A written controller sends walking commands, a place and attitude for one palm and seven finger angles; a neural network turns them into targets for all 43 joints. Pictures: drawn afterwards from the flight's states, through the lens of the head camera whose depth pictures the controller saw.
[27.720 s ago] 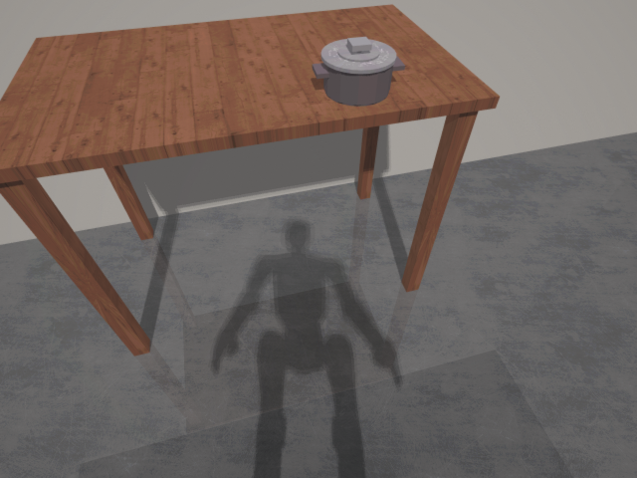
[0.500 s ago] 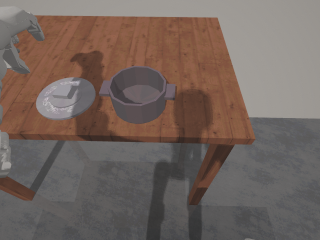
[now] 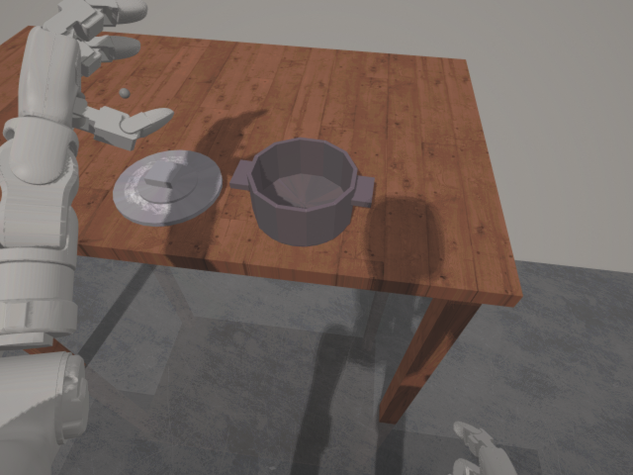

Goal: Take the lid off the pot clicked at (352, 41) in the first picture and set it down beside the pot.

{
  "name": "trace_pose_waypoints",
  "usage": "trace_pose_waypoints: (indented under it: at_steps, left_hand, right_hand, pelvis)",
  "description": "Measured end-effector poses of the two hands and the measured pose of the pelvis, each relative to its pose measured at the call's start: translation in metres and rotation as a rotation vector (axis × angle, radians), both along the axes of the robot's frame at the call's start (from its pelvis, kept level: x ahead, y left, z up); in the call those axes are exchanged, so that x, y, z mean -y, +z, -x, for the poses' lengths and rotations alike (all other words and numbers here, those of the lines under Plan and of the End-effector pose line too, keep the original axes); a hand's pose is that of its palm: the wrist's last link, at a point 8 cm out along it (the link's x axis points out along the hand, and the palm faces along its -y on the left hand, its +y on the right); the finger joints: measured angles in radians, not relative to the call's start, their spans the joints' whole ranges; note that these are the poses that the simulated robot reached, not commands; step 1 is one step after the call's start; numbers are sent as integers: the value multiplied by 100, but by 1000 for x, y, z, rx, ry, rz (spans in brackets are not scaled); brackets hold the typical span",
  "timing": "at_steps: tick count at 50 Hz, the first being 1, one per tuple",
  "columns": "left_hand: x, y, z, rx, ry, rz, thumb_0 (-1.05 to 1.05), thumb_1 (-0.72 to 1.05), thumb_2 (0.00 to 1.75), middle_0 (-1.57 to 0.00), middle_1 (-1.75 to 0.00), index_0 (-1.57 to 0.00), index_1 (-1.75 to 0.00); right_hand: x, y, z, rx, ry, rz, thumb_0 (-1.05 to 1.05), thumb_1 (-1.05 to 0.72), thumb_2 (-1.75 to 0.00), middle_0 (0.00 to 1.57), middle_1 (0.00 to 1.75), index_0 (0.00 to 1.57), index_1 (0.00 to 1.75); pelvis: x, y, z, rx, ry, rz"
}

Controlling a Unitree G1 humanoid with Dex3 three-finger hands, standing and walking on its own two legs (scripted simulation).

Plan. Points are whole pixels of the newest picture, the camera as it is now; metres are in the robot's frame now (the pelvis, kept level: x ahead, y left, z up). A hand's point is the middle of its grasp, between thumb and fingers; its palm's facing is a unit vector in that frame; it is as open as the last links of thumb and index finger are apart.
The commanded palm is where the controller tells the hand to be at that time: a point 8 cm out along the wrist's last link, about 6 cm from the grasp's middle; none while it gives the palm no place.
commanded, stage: draw the hand back to the body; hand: left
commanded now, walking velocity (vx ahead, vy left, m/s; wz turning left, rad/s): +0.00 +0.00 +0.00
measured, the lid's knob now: (164, 174) +0.50 +0.28 +0.07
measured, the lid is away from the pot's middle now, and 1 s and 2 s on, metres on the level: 0.22 0.22 0.22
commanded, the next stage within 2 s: step back with the hand held close in 1.58 s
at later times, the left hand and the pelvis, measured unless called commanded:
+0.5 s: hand (71, 129) +0.33 +0.24 +0.28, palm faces +0.43 -0.88 -0.18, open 9.1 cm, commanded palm +0.28 +0.28 +0.27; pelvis +0.00 -0.01 +0.00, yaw -1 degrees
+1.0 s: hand (30, 207) +0.25 +0.23 +0.27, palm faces +0.46 -0.86 -0.21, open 7.5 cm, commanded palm +0.19 +0.27 +0.26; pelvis -0.01 -0.01 +0.00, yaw -1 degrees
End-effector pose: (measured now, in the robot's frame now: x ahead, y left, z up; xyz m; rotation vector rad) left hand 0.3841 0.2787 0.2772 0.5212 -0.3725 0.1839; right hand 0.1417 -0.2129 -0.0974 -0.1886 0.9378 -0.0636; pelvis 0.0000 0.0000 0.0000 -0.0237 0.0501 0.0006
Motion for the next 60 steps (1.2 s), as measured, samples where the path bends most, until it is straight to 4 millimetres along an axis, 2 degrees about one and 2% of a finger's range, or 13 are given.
trace_pose_waypoints:
  at_steps: [7, 17, 25, 31, 44, 60]
  left_hand:
    - [-3, 1, 22, 170, 47, 187, 0, -3, 89, -46, -59, -46, -60]
    - [-8, -1, 60, 215, 97, 205, 0, 19, 89, -40, -52, -40, -53]
    - [-5, -3, 89, 233, 110, 211, 1, 39, 89, -34, -46, -34, -46]
    - [-2, -3, 110, 246, 112, 209, 1, 54, 90, -30, -41, -30, -41]
    - [2, -6, 155, 275, 120, 185, 1, 83, 90, -23, -32, -23, -32]
    - [11, -10, 207, 279, 121, 104, 1, 89, 90, -21, -30, -21, -30]
  right_hand:
    - [17, 2, 5, 38, -28, 21, 1, -90, -90, 20, 30, 20, 30]
    - [37, 5, -8, 84, -22, 46, 1, -90, -90, 20, 30, 20, 30]
    - [28, 15, -28, 176, 11, 30, 1, -90, -90, 20, 30, 20, 30]
    - [17, 20, -35, 225, 32, 6, 1, -90, -90, 20, 30, 20, 30]
    - [9, 17, -24, 227, 48, -7, 1, -90, -90, 20, 30, 20, 30]
    - [13, 21, -20, 265, 47, 5, 1, -90, -90, 20, 30, 20, 30]
  pelvis:
    - [5, 2, -8, 19, -17, 6]
    - [11, 2, -7, 35, -15, 3]
    - [14, 3, -1, 57, -12, -1]
    - [15, 3, 3, 74, -13, -3]
    - [14, 3, 11, 102, -16, -6]
    - [14, 2, 15, 119, -19, -6]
